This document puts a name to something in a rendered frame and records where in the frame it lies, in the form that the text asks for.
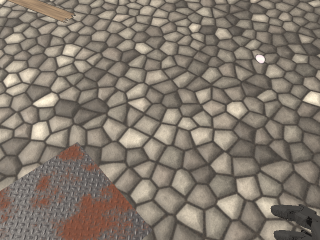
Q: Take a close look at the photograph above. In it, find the right robot hand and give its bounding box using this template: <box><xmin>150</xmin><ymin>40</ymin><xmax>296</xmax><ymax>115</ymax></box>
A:
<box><xmin>270</xmin><ymin>204</ymin><xmax>320</xmax><ymax>240</ymax></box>

